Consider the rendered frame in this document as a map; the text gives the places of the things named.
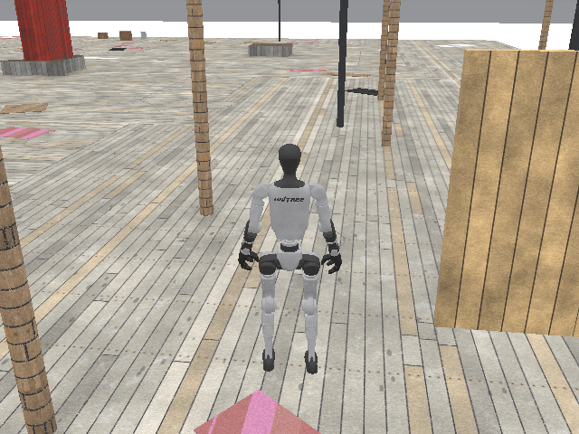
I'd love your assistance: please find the right robot upper arm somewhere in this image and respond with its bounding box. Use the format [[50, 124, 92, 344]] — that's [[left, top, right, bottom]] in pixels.
[[308, 183, 332, 232]]

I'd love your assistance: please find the right robot forearm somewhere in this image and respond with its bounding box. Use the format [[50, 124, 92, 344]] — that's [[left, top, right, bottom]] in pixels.
[[323, 219, 340, 257]]

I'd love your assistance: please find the left robot hand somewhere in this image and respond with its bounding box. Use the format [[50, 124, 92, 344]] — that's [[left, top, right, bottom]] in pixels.
[[238, 251, 259, 270]]

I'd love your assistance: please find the right robot thigh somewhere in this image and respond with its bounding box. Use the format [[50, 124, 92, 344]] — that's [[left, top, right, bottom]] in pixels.
[[301, 252, 320, 316]]

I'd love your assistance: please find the left robot forearm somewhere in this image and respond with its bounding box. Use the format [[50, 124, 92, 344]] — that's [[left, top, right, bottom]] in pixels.
[[240, 220, 257, 255]]

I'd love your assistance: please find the right robot hand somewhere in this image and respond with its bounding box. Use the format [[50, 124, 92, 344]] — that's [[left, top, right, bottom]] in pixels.
[[321, 253, 342, 274]]

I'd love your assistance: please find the left robot upper arm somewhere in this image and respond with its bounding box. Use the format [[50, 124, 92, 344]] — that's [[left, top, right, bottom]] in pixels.
[[248, 183, 271, 233]]

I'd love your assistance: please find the robot right foot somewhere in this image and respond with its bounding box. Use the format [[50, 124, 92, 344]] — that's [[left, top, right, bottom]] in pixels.
[[304, 350, 318, 374]]

